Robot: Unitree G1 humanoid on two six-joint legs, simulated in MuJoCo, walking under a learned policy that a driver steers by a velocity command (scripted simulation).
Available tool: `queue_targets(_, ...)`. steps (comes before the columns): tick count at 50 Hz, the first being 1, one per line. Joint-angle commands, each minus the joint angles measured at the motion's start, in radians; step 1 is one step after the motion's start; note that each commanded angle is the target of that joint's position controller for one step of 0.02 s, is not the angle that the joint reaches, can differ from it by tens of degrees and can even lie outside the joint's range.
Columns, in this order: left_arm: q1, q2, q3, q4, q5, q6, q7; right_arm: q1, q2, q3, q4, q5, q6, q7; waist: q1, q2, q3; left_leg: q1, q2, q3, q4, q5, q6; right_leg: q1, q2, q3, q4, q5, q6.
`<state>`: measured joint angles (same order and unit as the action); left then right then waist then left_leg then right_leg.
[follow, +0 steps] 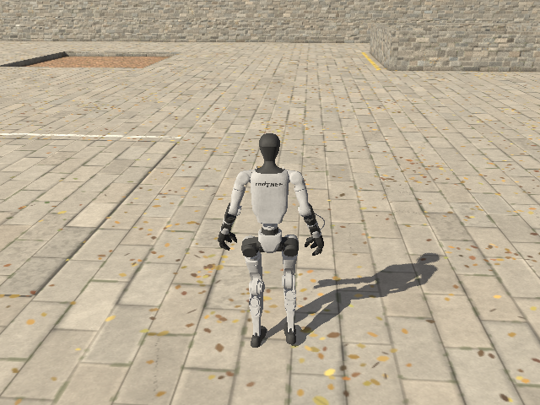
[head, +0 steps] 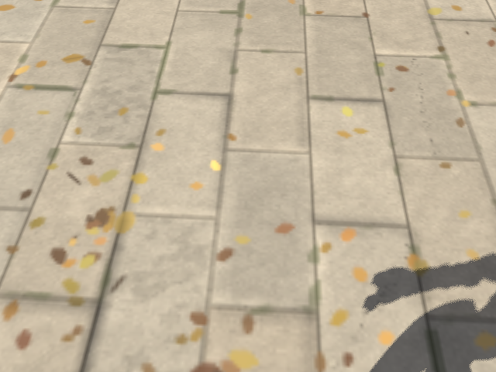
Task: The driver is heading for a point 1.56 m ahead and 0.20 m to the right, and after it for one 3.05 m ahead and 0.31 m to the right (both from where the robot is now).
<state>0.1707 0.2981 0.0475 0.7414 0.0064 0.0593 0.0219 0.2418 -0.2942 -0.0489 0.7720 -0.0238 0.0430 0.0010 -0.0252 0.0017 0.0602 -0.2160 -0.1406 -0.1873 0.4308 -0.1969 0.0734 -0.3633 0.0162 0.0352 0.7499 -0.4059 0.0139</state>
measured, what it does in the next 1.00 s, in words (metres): steps on the spot: right foot, then left foot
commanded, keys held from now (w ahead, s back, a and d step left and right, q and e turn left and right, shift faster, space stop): no key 1.00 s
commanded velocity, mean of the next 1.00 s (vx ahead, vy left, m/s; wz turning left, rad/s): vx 0.00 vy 0.00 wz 0.06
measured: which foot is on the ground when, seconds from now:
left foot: down 0.00-0.08, up 0.10-0.32, down 0.34-1.00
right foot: up 0.00-0.06, down 0.08-1.00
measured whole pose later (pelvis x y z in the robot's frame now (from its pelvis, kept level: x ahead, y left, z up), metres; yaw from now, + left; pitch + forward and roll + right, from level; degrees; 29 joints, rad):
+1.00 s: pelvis -0.01 +0.00 +0.00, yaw +1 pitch -2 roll +0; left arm 0.24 0.22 -0.01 1.10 0.01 0.01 0.03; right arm 0.23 -0.21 0.02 1.15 -0.01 0.01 -0.04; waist 0.01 -0.01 0.03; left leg -0.11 -0.05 -0.07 0.37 -0.23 0.02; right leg -0.17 0.02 0.03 0.39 -0.20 -0.01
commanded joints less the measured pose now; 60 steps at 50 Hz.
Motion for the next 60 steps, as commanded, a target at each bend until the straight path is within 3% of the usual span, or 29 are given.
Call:
queue_targets(1, 0.029, 0.076, 0.012, -0.052, -0.007, -0.020, 0.009, -0.016, -0.151, -0.032, -0.038, 0.001, -0.006, -0.008, 0.021, 0.110, -0.088, 0.048, 0.277, -0.266, -0.051, 0.381, 0.118, 0.103, 0.014, -0.009, -0.160, 0.023, -0.026)
queue_targets(2, 0.065, 0.062, 0.007, -0.037, -0.005, -0.025, 0.012, -0.036, -0.140, -0.025, -0.034, 0.010, -0.005, -0.012, 0.050, 0.096, -0.087, 0.018, 0.255, -0.259, -0.031, 0.347, 0.089, 0.188, 0.013, -0.014, -0.304, 0.114, -0.035)
queue_targets(3, 0.083, 0.062, 0.003, -0.029, 0.005, -0.036, 0.019, -0.037, -0.117, -0.015, -0.031, 0.017, -0.008, -0.016, 0.060, 0.065, -0.089, -0.040, 0.224, -0.249, -0.012, 0.236, 0.040, 0.291, -0.029, 0.029, -0.445, 0.234, -0.045)
queue_targets(4, 0.067, 0.115, 0.005, -0.040, 0.025, -0.048, 0.027, 0.007, -0.060, 0.001, -0.030, 0.017, -0.015, -0.016, 0.028, -0.087, -0.108, -0.099, 0.149, -0.159, 0.096, 0.032, -0.016, 0.356, -0.211, 0.216, -0.521, 0.254, -0.076)
queue_targets(5, -0.006, 0.183, 0.011, -0.060, 0.019, -0.049, 0.019, 0.051, -0.070, -0.002, -0.024, 0.024, -0.015, -0.020, -0.012, -0.179, -0.076, -0.146, 0.005, -0.009, 0.143, -0.225, -0.041, 0.284, -0.354, 0.366, -0.515, 0.478, -0.179)
queue_targets(6, 0.005, 0.151, 0.008, -0.045, 0.014, -0.050, 0.011, 0.032, -0.121, -0.015, -0.001, 0.007, -0.007, -0.025, 0.022, -0.165, -0.084, -0.077, 0.040, 0.031, 0.273, -0.333, -0.050, 0.198, -0.380, 0.366, -0.497, 0.476, -0.261)
queue_targets(7, -0.013, 0.101, -0.009, -0.040, 0.010, -0.055, 0.004, 0.016, -0.123, -0.019, 0.008, 0.011, -0.002, -0.020, 0.013, -0.129, -0.055, -0.064, 0.049, 0.029, 0.321, -0.305, -0.057, 0.165, -0.329, 0.318, -0.506, 0.452, -0.258)
queue_targets(8, -0.038, 0.082, -0.018, -0.036, 0.010, -0.057, 0.003, 0.010, -0.108, -0.018, 0.020, 0.015, 0.000, -0.015, 0.002, -0.126, -0.040, -0.056, 0.054, 0.035, 0.335, -0.274, -0.068, 0.151, -0.274, 0.254, -0.503, 0.422, -0.228)
queue_targets(11, -0.024, 0.087, -0.020, -0.006, 0.012, -0.059, 0.007, 0.016, -0.071, -0.003, 0.053, 0.011, 0.006, -0.003, 0.004, -0.156, -0.046, -0.051, 0.069, 0.089, 0.258, -0.242, -0.094, 0.215, -0.196, 0.160, -0.450, 0.532, -0.184)
queue_targets(13, 0.011, 0.093, -0.019, 0.018, 0.011, -0.057, 0.004, -0.004, -0.054, 0.007, 0.071, 0.017, 0.005, -0.010, 0.026, -0.150, -0.066, -0.025, 0.081, 0.122, 0.144, -0.216, -0.097, 0.263, -0.192, 0.163, -0.415, 0.582, -0.185)
queue_targets(16, 0.014, 0.104, -0.014, 0.048, 0.007, -0.054, 0.002, 0.008, -0.050, 0.015, 0.110, 0.018, -0.002, -0.025, 0.009, -0.130, -0.080, 0.112, 0.105, 0.127, -0.118, 0.043, -0.084, 0.237, -0.170, 0.159, -0.378, 0.573, -0.133)
queue_targets(18, 0.039, 0.091, -0.016, 0.053, 0.007, -0.065, -0.005, -0.006, -0.117, 0.008, 0.120, -0.001, -0.017, -0.033, 0.038, -0.054, -0.109, 0.219, 0.215, 0.010, -0.091, 0.225, -0.068, 0.162, -0.133, 0.139, -0.373, 0.440, -0.081)
queue_targets(19, 0.048, 0.066, -0.019, 0.067, -0.002, -0.062, -0.008, -0.036, -0.122, 0.006, 0.145, 0.015, -0.019, -0.029, 0.062, 0.048, -0.070, 0.123, 0.209, 0.018, -0.056, 0.211, -0.044, 0.196, -0.084, 0.091, -0.423, 0.340, -0.072)
queue_targets(20, 0.025, 0.083, -0.017, 0.086, 0.001, -0.058, -0.004, -0.042, -0.084, 0.015, 0.150, 0.016, -0.024, -0.024, 0.035, 0.024, -0.056, 0.097, 0.203, 0.017, -0.076, 0.168, -0.042, 0.224, -0.080, 0.084, -0.406, 0.318, -0.065)
queue_targets(21, 0.015, 0.079, -0.016, 0.096, 0.003, -0.055, -0.001, -0.038, -0.078, 0.020, 0.164, 0.015, -0.028, -0.025, 0.030, 0.029, -0.048, 0.083, 0.202, 0.018, -0.091, 0.155, -0.044, 0.235, -0.082, 0.081, -0.398, 0.331, -0.065)
queue_targets(25, 0.030, 0.072, -0.018, 0.142, 0.004, -0.053, -0.003, -0.024, -0.080, 0.025, 0.217, 0.014, -0.032, -0.035, 0.035, 0.033, -0.040, 0.086, 0.200, 0.018, -0.112, 0.147, -0.040, 0.238, -0.093, 0.084, -0.398, 0.361, -0.067)
queue_targets(39, 0.070, 0.048, -0.034, 0.280, 0.004, -0.051, 0.004, -0.009, -0.050, 0.044, 0.322, 0.015, -0.039, -0.039, 0.034, 0.001, -0.011, 0.060, 0.203, 0.016, -0.137, 0.077, -0.023, 0.215, -0.088, 0.081, -0.420, 0.289, -0.051)
queue_targets(60, 0.135, -0.013, -0.046, 0.370, 0.004, -0.054, 0.015, 0.063, 0.012, 0.055, 0.380, 0.015, -0.043, -0.046, 0.033, -0.001, 0.001, 0.039, 0.195, 0.032, -0.120, 0.084, -0.022, 0.199, -0.090, 0.079, -0.405, 0.296, -0.051)
Keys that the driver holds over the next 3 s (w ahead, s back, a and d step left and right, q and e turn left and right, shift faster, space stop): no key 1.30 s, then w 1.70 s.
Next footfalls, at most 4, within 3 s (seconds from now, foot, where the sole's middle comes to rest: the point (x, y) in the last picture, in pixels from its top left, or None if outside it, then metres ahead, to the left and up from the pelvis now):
0.08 right None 0.05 -0.12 -0.78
0.34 left None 0.01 0.10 -0.78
2.02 left None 0.42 0.04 -0.78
2.56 right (290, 278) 0.73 -0.11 -0.78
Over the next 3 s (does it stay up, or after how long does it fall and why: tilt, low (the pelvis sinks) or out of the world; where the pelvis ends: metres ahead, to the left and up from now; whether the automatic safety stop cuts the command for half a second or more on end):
stays up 0.80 -0.04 0.00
